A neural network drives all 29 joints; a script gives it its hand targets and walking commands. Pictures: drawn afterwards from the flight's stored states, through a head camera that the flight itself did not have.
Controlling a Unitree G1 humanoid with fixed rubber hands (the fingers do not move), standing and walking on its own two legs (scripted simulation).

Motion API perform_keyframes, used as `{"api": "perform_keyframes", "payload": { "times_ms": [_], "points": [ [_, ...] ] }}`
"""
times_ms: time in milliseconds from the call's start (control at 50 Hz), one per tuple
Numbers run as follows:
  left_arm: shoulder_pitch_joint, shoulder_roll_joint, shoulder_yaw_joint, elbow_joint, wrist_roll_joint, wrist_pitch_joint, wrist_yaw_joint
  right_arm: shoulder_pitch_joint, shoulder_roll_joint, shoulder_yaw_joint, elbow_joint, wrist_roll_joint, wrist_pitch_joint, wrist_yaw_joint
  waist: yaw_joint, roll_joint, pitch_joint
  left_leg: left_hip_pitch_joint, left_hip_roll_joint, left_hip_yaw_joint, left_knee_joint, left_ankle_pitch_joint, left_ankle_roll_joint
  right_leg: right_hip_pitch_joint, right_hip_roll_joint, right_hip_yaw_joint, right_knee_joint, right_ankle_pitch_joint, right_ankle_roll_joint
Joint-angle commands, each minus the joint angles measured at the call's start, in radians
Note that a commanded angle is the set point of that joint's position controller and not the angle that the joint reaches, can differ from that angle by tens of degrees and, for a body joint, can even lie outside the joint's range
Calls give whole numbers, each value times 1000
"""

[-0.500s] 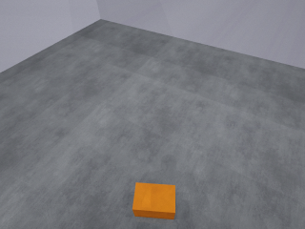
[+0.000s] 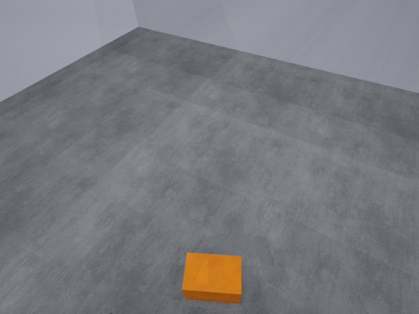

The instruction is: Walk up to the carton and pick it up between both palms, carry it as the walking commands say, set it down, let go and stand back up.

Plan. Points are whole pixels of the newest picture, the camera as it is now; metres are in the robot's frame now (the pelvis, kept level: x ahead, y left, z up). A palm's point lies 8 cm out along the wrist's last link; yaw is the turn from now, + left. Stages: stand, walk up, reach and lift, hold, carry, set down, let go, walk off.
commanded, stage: stand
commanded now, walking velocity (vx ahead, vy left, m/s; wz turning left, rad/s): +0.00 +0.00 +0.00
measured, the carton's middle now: (213, 277) +0.40 +0.04 -0.70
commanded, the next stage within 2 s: reach and lift in 0.10 s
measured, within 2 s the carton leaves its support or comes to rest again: neither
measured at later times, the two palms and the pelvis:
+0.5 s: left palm out of the picture +0.14 +0.24 -0.12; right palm out of the picture +0.15 -0.24 -0.13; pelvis -0.03 -0.01 -0.02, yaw +0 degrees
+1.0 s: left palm (133, 253) +0.30 +0.23 -0.17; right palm (307, 256) +0.30 -0.21 -0.17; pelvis -0.08 +0.00 -0.08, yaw -1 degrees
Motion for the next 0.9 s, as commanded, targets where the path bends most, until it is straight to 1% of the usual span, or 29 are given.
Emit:
{"api": "perform_keyframes", "payload": {
  "times_ms": [0, 40, 80, 100, 140, 160, 200, 220, 240, 280, 300, 320, 360, 380, 400, 420, 440, 460, 480, 540, 580, 660, 680, 700, 760, 780, 800, 840, 880],
  "points": [
    [11, 87, 1, 39, 0, -23, 15, 57, -79, -8, 22, 4, -13, -6, -10, -25, -66, -39, 94, -68, -52, 348, 20, 143, -154, 77, -63, 216, 4],
    [28, 82, -4, 52, -13, -22, 19, 36, -94, -10, 13, 3, -14, -6, -12, 36, -96, -22, 95, -65, -40, 397, 24, 158, -139, 76, -55, 264, 11],
    [27, 86, -2, 45, -3, -25, 19, 60, -92, -8, 26, 6, -12, -6, -15, -25, -129, -19, 92, -69, -43, 322, 11, 191, -144, 63, -58, 172, 14],
    [-360, 41, 46, -419, -56, 37, -17, -405, -24, 96, -499, 119, 35, 5, 101, 88, 48, -203, -51, 89, -5, 49, 11, -225, 29, 47, -77, 15, 0],
    [-369, 201, 88, -342, -14, 140, -17, -398, -136, 16, -461, 34, 126, 14, 53, -43, -56, -214, -24, 65, 42, 7, 25, -186, -9, 39, -27, 106, -2],
    [-363, 180, 74, -317, -51, 162, -14, -353, -105, 25, -402, 36, 166, 0, 76, 23, -123, -221, -25, 63, 57, 46, 27, -156, -11, 55, -33, 27, -18],
    [-244, 121, 60, -235, -49, 241, -39, -299, -97, 33, -373, 36, 246, 17, 97, 15, -50, -248, -37, 62, 23, 49, 39, -87, -8, 65, -38, -9, -27],
    [-200, 151, 50, -186, -68, 235, -34, -236, -85, 24, -311, 2, 263, 17, 78, -64, -79, -290, -40, 38, 49, 76, 59, -33, 10, 90, -23, 89, -29],
    [-198, 133, 56, -226, -33, 231, -42, -138, -67, 17, -248, 13, 275, 26, 47, -39, -38, -295, -36, 26, 40, 124, 68, -37, 4, 104, -19, 171, -27],
    [-229, 139, 96, -174, -21, 201, -59, -213, -8, 35, -252, 23, 240, 23, 55, -45, -118, -363, -37, 15, 68, 180, 72, 53, 0, 124, 14, 320, -5],
    [-211, 108, 98, -226, -2, 163, -58, -163, -5, -11, -187, -15, 213, 26, 18, -35, -124, -385, -42, -1, 64, 183, 58, 74, 24, 123, 54, 345, 1],
    [-215, 97, 89, -176, -5, 143, -81, -183, -4, 12, -185, 19, 190, 29, 44, 32, -99, -418, -37, 1, 69, 220, 62, 104, 7, 140, 64, 389, -12],
    [-251, 102, 108, -217, -58, 109, -75, -244, 3, -9, -226, -3, 153, 34, 5, -64, -169, -499, -44, -2, 108, 178, 67, 37, 23, 131, 112, 402, 16],
    [-283, 103, 113, -194, -59, 91, -82, -238, 40, -18, -212, 19, 147, 39, -2, -70, -175, -558, -42, 5, 135, 203, 69, 45, 25, 119, 152, 473, 22],
    [-374, 122, 129, -242, -79, 90, -102, -309, 39, -6, -243, 62, 126, 26, -10, 22, -218, -607, -41, 10, 190, 141, 42, 26, -15, 171, 171, 457, 16],
    [-365, 134, 126, -226, -88, 71, -95, -277, 36, -9, -242, 64, 115, 25, -30, -33, -269, -622, -40, 7, 201, 180, 47, 49, 7, 131, 211, 508, 14],
    [-372, 178, 172, -187, -74, 55, -93, -344, -3, -11, -329, 44, 93, 17, 30, -111, -304, -681, -52, 22, 218, 171, 66, 55, -2, 140, 244, 540, 29],
    [-370, 148, 139, -240, -86, 50, -93, -333, 26, 5, -298, 77, 85, -2, -1, -67, -336, -736, -70, 30, 279, 186, 44, 38, 8, 170, 282, 598, 35],
    [-446, 202, 172, -260, -83, 42, -95, -379, 61, 29, -336, 105, 80, 0, 38, -83, -320, -790, -54, 39, 292, 127, 49, -9, -5, 197, 295, 601, 37],
    [-521, 216, 132, -234, -83, 47, -91, -446, -52, -32, -306, 78, 81, -25, -1, -9, -430, -753, -72, 36, 331, 156, 30, -77, 21, 172, 353, 493, 29],
    [-675, 256, 180, -285, -84, 41, -86, -582, -82, -34, -420, 70, 86, -26, 24, -37, -490, -757, -61, 50, 356, 65, 46, -120, 21, 186, 362, 305, 33],
    [-854, 262, 166, -157, -125, 86, -85, -797, -89, -5, -378, 136, 127, -45, 38, -38, -440, -811, -59, 42, 383, -101, 58, -282, 32, 170, 369, 9, 39],
    [-834, 312, 242, -110, -74, 112, -86, -813, -32, -14, -374, 123, 156, -46, 94, -14, -498, -827, -65, 62, 380, -138, 64, -212, 25, 184, 346, -71, 44],
    [-797, 280, 219, -49, -76, 143, -85, -762, -80, -67, -337, 91, 182, -51, 28, -7, -429, -884, -57, 62, 377, -155, 53, -223, 23, 198, 326, -99, 38],
    [-879, 256, 215, 39, -80, 175, -97, -856, -27, -72, -238, 86, 221, -50, 45, -31, -406, -920, -61, 60, 380, -127, 42, -294, 40, 173, 348, -70, 47],
    [-915, 237, 209, -10, -76, 159, -102, -864, -2, -70, -213, 104, 215, -56, 43, 32, -423, -924, -71, 65, 382, -115, 31, -289, 34, 186, 347, -24, 34],
    [-1002, 225, 187, -15, -105, 150, -102, -901, 26, -64, -188, 94, 221, -47, 17, -10, -330, -965, -63, 51, 392, -148, 29, -388, 46, 157, 368, -64, 35],
    [-1022, 278, 247, 55, -73, 129, -112, -983, 13, -72, -185, 78, 198, -60, 44, -43, -411, -1010, -69, 68, 419, -97, 36, -363, 31, 201, 374, -13, 50],
    [-1112, 262, 220, -3, -92, 113, -113, -1016, -12, -154, -102, 46, 193, -72, -19, -8, -533, -992, -66, 67, 445, -92, 14, -339, 36, 192, 411, 67, 37]
  ]
}}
